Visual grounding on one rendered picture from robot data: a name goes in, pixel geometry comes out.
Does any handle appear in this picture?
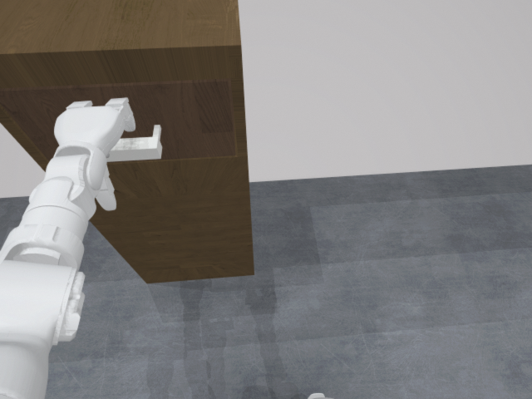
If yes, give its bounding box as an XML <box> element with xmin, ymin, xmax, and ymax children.
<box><xmin>106</xmin><ymin>125</ymin><xmax>162</xmax><ymax>162</ymax></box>

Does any left robot hand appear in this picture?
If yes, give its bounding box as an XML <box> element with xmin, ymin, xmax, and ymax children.
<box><xmin>54</xmin><ymin>97</ymin><xmax>135</xmax><ymax>211</ymax></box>

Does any drawer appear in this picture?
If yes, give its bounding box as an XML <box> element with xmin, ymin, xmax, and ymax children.
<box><xmin>0</xmin><ymin>78</ymin><xmax>235</xmax><ymax>163</ymax></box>

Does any cabinet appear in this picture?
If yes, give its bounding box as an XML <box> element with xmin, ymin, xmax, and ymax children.
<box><xmin>0</xmin><ymin>0</ymin><xmax>254</xmax><ymax>283</ymax></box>

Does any left robot forearm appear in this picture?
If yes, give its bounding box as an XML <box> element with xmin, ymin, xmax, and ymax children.
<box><xmin>0</xmin><ymin>141</ymin><xmax>107</xmax><ymax>272</ymax></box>

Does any left robot upper arm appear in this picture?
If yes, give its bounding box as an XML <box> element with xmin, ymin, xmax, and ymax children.
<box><xmin>0</xmin><ymin>260</ymin><xmax>86</xmax><ymax>399</ymax></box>

